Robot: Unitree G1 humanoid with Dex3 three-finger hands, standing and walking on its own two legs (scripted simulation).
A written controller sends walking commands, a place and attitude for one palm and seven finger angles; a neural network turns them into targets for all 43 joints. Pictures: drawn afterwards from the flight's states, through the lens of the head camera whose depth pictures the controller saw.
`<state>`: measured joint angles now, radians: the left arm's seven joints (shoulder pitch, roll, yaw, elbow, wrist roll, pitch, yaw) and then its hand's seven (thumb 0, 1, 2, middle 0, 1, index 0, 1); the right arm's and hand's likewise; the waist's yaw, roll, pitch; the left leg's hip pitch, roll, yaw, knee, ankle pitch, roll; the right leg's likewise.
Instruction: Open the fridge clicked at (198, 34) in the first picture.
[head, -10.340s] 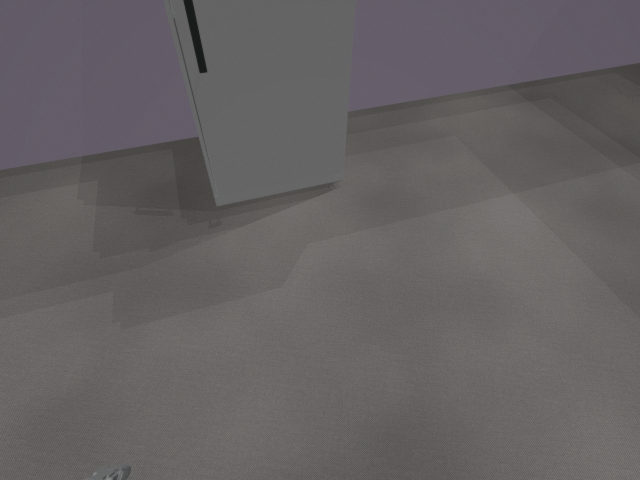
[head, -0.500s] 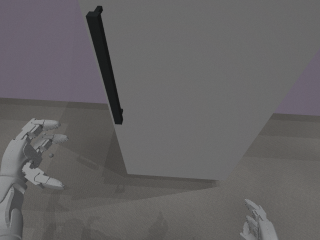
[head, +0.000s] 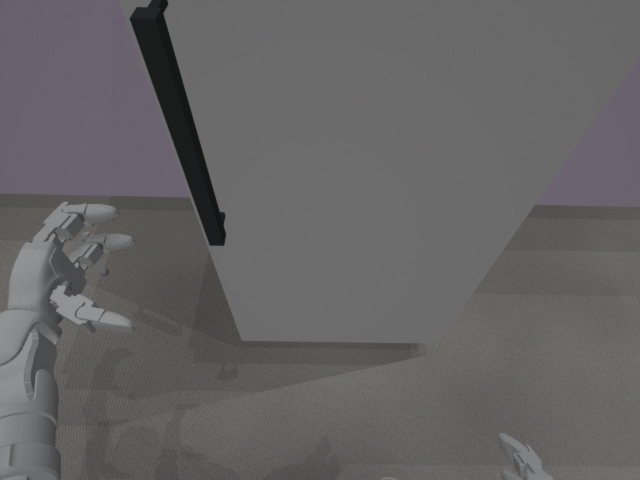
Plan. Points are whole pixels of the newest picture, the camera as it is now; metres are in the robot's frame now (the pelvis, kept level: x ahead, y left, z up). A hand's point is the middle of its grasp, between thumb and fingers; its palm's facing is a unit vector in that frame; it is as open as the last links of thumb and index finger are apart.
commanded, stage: move the hooked fingers beside the handle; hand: left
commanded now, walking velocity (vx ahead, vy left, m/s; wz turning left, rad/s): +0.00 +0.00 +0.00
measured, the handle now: (195, 148) +0.51 +0.20 +0.11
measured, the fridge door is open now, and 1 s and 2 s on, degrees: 0 0 0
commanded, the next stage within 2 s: feel for the door with the fingertips in 1.82 s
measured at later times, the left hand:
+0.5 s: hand (127, 241) +0.37 +0.26 +0.08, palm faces +0.04 -1.00 +0.00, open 14.0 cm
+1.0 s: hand (143, 207) +0.44 +0.26 +0.07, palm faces +0.02 -1.00 +0.00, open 14.0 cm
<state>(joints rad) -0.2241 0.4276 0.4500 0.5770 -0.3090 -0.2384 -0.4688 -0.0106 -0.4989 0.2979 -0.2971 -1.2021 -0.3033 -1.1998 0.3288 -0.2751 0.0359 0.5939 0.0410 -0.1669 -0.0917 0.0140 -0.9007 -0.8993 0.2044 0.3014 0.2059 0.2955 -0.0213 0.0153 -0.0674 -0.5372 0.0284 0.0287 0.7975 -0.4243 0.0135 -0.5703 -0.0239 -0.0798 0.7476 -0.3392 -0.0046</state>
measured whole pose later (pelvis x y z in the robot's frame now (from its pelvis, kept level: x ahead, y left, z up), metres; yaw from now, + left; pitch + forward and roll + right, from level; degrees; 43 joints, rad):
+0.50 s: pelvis +0.00 +0.00 +0.00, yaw +0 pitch +11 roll -1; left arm -0.43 0.44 0.43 0.77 -0.25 -0.29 -0.44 -0.01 -0.50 0.30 -0.30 -1.20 -0.30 -1.20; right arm 0.31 -0.27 0.04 0.60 0.04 -0.10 -0.08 0.01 -0.90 -0.90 0.20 0.30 0.21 0.30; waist -0.04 0.01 -0.08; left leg -0.59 0.03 0.03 0.83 -0.43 0.01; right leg -0.62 -0.02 -0.08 0.77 -0.34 -0.01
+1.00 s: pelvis -0.01 +0.00 -0.01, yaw -1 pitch +15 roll -2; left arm -0.71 0.59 0.48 1.09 -0.19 -0.35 -0.45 -0.01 -0.50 0.30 -0.30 -1.20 -0.30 -1.20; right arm 0.38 -0.29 0.04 0.62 0.03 -0.01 -0.07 0.01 -0.90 -0.90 0.20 0.30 0.21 0.30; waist -0.11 0.00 -0.08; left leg -0.73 0.04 0.03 0.90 -0.44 0.02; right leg -0.75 -0.01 -0.08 0.82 -0.34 -0.01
